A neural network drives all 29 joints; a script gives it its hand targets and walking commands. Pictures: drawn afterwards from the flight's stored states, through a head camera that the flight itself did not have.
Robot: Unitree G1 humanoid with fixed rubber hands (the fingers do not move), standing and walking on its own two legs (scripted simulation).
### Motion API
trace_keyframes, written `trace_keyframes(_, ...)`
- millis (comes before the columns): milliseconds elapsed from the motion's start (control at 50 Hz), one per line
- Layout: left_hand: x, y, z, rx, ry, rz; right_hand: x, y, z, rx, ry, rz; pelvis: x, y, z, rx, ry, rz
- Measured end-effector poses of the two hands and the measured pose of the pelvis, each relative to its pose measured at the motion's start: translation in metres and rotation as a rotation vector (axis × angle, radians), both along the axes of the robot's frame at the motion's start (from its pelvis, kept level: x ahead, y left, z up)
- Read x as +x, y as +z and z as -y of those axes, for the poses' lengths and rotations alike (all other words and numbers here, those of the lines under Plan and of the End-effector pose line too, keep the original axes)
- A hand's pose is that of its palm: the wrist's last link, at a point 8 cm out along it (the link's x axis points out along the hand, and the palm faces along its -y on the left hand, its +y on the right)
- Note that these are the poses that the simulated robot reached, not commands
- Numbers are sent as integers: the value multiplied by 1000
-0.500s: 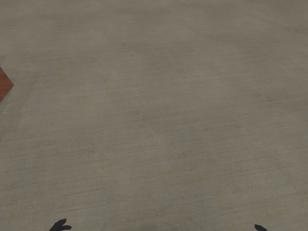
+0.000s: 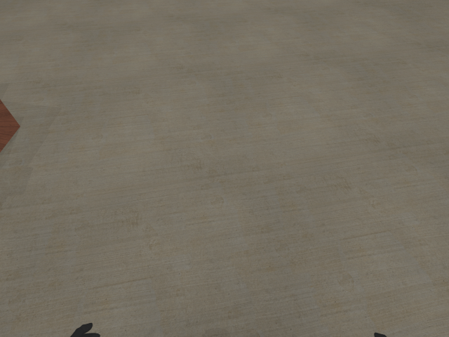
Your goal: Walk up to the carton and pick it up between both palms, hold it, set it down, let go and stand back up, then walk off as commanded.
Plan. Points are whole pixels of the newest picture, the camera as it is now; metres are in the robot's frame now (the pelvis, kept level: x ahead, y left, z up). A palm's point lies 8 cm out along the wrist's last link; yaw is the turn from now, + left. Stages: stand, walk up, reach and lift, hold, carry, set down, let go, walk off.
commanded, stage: stand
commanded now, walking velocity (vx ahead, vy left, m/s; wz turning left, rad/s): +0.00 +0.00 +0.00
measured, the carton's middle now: out of the picture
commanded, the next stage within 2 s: walk up in 0.24 s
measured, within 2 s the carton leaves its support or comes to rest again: neither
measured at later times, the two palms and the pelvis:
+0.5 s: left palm out of the picture +0.09 +0.31 -0.11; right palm out of the picture +0.10 -0.29 -0.11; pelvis +0.00 +0.01 +0.00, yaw +4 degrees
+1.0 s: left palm out of the picture +0.11 +0.45 -0.10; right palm (297, 239) +0.34 -0.14 -0.09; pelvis +0.12 +0.11 -0.02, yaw +27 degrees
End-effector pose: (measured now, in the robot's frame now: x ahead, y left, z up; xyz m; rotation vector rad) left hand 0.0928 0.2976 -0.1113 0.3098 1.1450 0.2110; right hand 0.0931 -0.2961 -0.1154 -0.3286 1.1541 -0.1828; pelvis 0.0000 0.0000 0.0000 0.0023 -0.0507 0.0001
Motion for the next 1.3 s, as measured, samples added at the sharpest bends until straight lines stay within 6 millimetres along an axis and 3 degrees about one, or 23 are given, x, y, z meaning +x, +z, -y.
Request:
trace_keyframes(200, -1, -1, 0, -3, 3, 6, 9, 3, -2, -4, 11, 20, 2, 0, -1, -1, 0, 3)
trace_keyframes(440, -4, -3, -1, -10, 0, -12, 6, 4, -2, -7, 0, 17, 2, 1, -4, -1, -7, -1)
trace_keyframes(540, -2, 8, -30, 32, 73, 135, 21, 7, -4, 0, 136, -28, 4, -6, -9, -35, 121, -39)
trace_keyframes(660, -22, 17, -93, 115, 176, 209, 85, 23, -27, -6, 267, 7, 21, -14, -34, -62, 246, -32)
trace_keyframes(760, -27, 1, -149, 141, 249, 234, 154, 31, -73, -38, 349, 125, 47, -33, -69, -35, 314, -18)
trace_keyframes(800, -22, -6, -159, 124, 265, 231, 174, 32, -90, -44, 364, 173, 55, -38, -81, -12, 337, -19)
trace_keyframes(920, 5, 2, -157, 52, 298, 262, 207, 34, -132, -24, 432, 137, 89, -21, -101, 8, 413, -19)
trace_keyframes(1020, 15, 10, -158, 59, 360, 233, 256, 26, -161, 4, 525, 111, 128, -16, -110, 25, 488, -26)
trace_keyframes(1080, 19, 16, -161, 97, 408, 210, 298, 14, -176, 30, 577, 108, 158, -20, -114, 34, 530, -32)
trace_keyframes(1140, 14, 22, -165, 170, 473, 195, 354, -2, -197, 33, 653, 124, 190, -30, -119, 7, 588, -29)
trace_keyframes(1200, -4, 34, -162, 225, 574, 168, 406, -6, -233, 48, 745, 126, 214, -28, -124, -9, 667, -29)
trace_keyframes(1300, -30, 51, -147, 248, 742, 114, 483, 3, -303, 86, 907, 127, 253, -16, -141, -32, 778, -18)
